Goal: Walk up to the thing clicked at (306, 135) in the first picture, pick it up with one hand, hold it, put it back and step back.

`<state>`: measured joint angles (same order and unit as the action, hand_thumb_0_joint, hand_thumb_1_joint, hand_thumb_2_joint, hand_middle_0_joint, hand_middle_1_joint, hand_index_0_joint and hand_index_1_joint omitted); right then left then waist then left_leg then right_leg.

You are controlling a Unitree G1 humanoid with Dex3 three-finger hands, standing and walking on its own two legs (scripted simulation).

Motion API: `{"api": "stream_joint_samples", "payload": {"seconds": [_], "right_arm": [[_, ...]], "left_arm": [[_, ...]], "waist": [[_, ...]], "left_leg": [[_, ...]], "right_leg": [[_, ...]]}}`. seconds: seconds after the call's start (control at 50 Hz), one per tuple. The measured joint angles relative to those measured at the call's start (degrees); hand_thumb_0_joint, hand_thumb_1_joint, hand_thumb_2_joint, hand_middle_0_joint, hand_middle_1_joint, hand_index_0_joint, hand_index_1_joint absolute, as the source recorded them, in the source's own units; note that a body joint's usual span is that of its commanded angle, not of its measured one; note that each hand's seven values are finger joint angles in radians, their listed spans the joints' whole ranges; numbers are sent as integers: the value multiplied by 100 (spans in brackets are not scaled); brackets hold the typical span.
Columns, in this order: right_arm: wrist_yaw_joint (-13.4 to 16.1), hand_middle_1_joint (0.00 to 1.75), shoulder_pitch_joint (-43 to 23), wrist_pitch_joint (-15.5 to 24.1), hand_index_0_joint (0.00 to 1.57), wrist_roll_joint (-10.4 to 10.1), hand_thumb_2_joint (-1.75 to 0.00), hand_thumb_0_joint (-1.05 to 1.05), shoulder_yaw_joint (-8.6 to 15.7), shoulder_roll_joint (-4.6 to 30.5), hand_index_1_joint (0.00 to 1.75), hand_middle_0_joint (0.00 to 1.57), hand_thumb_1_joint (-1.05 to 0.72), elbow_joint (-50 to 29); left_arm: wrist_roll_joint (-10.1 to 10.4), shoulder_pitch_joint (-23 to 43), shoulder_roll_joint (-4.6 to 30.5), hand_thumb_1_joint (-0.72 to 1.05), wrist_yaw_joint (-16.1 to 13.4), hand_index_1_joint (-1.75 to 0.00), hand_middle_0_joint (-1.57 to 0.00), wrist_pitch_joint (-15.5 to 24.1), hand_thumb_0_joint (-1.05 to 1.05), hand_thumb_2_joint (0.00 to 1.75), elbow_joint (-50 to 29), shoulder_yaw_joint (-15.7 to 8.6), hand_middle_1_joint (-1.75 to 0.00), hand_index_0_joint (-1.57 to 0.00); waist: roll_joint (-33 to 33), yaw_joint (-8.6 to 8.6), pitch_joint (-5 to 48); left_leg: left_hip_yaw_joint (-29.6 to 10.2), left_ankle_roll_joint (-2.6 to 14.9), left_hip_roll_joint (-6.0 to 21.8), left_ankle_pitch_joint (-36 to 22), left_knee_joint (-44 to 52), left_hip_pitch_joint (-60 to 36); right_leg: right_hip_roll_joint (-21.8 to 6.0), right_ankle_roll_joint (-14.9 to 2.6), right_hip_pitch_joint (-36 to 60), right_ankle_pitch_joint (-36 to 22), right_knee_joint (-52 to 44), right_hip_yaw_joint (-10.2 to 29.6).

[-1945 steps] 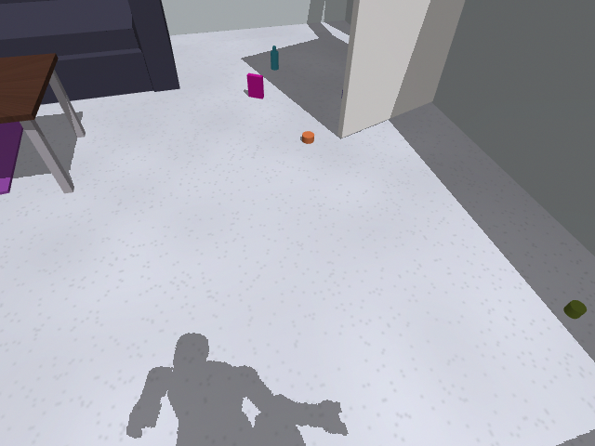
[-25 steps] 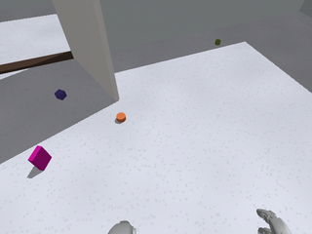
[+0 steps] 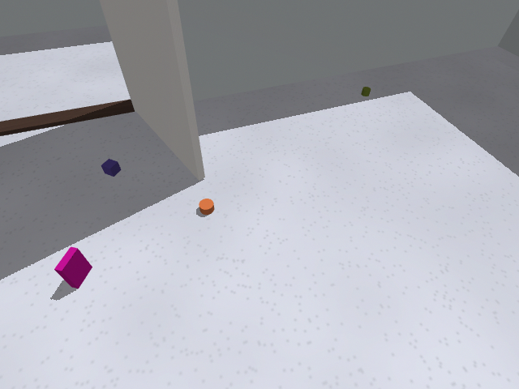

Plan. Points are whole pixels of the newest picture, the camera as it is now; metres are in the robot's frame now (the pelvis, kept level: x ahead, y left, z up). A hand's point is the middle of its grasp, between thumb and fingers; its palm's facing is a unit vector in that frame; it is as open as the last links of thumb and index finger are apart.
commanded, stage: step back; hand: left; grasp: from above
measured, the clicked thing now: (206, 206) +1.05 +0.23 -0.74
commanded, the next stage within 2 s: stand in 0.58 s
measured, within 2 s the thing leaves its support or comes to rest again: neither
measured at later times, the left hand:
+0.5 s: hand out of the picture +0.12 +0.29 -0.15, palm faces +0.04 -0.93 -0.35, open 7.4 cm
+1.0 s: hand out of the picture +0.13 +0.27 -0.14, palm faces -0.01 -0.94 -0.33, open 7.4 cm
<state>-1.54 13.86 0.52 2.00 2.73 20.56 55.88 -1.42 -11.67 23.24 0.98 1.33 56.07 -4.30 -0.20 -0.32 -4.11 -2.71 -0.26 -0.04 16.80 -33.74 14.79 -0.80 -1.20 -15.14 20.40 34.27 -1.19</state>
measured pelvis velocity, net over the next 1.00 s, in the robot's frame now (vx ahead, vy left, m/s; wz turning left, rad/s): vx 0.05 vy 0.02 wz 0.02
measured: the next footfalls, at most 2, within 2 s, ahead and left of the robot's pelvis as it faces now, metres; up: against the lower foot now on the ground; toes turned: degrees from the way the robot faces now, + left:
left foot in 0.26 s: +0.11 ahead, +0.14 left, +0.00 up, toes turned +3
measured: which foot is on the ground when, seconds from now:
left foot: down 0.00-0.02, up 0.04-0.24, down 0.26-1.00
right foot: down 0.00-1.00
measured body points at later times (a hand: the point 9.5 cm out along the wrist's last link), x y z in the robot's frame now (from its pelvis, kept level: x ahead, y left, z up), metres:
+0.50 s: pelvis +0.05 +0.02 +0.00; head +0.08 +0.03 +0.45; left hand +0.12 +0.34 -0.13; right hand +0.17 -0.27 -0.12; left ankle +0.07 +0.14 -0.73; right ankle +0.02 -0.12 -0.73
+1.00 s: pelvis +0.05 +0.02 +0.02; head +0.06 +0.02 +0.47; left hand +0.13 +0.31 -0.11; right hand +0.14 -0.28 -0.11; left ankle +0.07 +0.14 -0.73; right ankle +0.02 -0.12 -0.73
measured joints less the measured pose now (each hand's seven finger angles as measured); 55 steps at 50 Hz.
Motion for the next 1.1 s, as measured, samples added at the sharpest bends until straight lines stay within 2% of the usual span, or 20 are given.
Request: {"api": "stream_joint_samples", "payload": {"seconds": [0.02, 0.06, 0.1, 0.16, 0.22, 0.24, 0.28, 0.32, 0.38, 0.44, 0.64, 0.82, 1.1], "right_arm": [[22, 30, -12, -40, 21, -29, -90, 0, -2, 39, 30, 20, -90, 8], [90, 30, -24, -119, 21, -49, -90, 0, -3, 61, 30, 20, -90, 77], [113, 30, -46, -131, 21, -57, -90, 0, -3, 92, 30, 20, -90, 125], [106, 30, -82, -66, 21, -58, -90, 0, 12, 188, 30, 20, -91, 159], [78, 30, -147, -22, 20, -46, -90, 0, 18, 217, 30, 20, -91, 196], [74, 30, -171, -1, 20, -41, -90, 0, 22, 215, 30, 20, -91, 208], [93, 30, -251, 43, 20, -21, -90, 0, 42, 192, 30, 20, -91, 248], [116, 30, -371, 59, 20, -14, -90, 0, 19, 105, 30, 20, -91, 286], [105, 30, -556, 60, 20, -32, -90, 0, -65, -13, 30, 20, -91, 312], [115, 30, -779, 37, 21, -72, -90, 0, -132, -109, 30, 20, -91, 362], [107, 30, -1343, 32, 21, -153, -90, 0, -191, -188, 30, 20, -90, 555], [73, 30, -1302, 23, 21, -158, -90, 0, -205, -121, 30, 20, -91, 784], [61, 30, -907, -6, 20, -139, -90, 0, -204, -62, 30, 20, -91, 1063]], "left_arm": [[-25, 45, -45, 90, -24, -30, -20, 37, 1, 90, 2, -5, -30, -20], [-75, 86, -125, 90, -47, -30, -20, 87, 0, 90, -22, 15, -30, -20], [-63, 111, -206, 90, -48, -30, -20, 104, 0, 90, -50, 44, -30, -20], [-39, 131, -321, 90, -58, -30, -20, 145, 0, 90, -59, 113, -30, -20], [-30, 173, -323, 90, -43, -30, -21, 130, 0, 90, -42, 161, -30, -21], [-15, 197, -308, 90, -40, -31, -21, 110, 0, 90, -34, 172, -30, -21], [27, 257, -263, 90, -52, -31, -21, 52, 0, 90, -20, 197, -30, -21], [101, 311, -220, 90, -75, -30, -21, -36, 0, 90, 28, 209, -30, -21], [137, 395, -159, 90, -97, -30, -20, -109, 0, 90, 166, 234, -30, -20], [133, 449, -147, 90, -108, -30, -20, -55, 0, 90, 306, 251, -30, -20], [127, 649, -229, 90, -105, -30, -20, -21, 0, 90, 624, 354, -30, -20], [111, 728, -344, 90, -72, -30, -20, 2, 0, 90, 794, 445, -30, -20], [92, 637, -326, 90, -46, -30, -20, -28, 0, 90, 911, 425, -30, -20]], "waist": [[-109, -12, -16], [-178, 26, 51], [-156, 96, 67], [-204, 136, 53], [-153, 145, 7], [-119, 136, -16], [-23, 123, -94], [121, 158, -135], [166, 154, -126], [120, 163, -119], [13, 159, -39], [-3, 87, 7], [37, -19, 36]], "left_leg": [[-79, -11, 72, 119, -204, 57], [-290, 42, -40, 727, -792, 275], [-264, 45, -159, 965, -1360, 481], [-217, 34, -115, 858, -1437, 623], [-11, 22, 31, 670, -781, 499], [81, 30, 60, 449, -424, 390], [185, 21, 21, -391, 68, 209], [287, 34, -49, -303, 6, 201], [307, 53, 2, -150, -39, 212], [307, 25, 106, -146, 46, 146], [388, 2, 122, -393, 658, -256], [412, -21, 112, -729, 1282, -593], [422, -55, 144, -933, 1545, -645]], "right_leg": [[74, 19, 77, -406, -121, -81], [97, 16, 91, -372, -53, -163], [27, -12, 167, -289, -78, -160], [-38, 55, 321, -298, -248, -203], [-131, 123, 378, -208, -219, -240], [-176, 153, 370, -139, -139, -254], [-286, 232, 319, 49, 128, -247], [-346, 208, 264, 138, 265, -96], [-205, 121, 321, 97, 88, 61], [-105, 271, 476, -63, -237, 70], [-93, 292, 849, -355, -868, 136], [-99, 289, 1142, -663, -1424, 145], [-64, 258, 1144, -829, -1602, 156]]}}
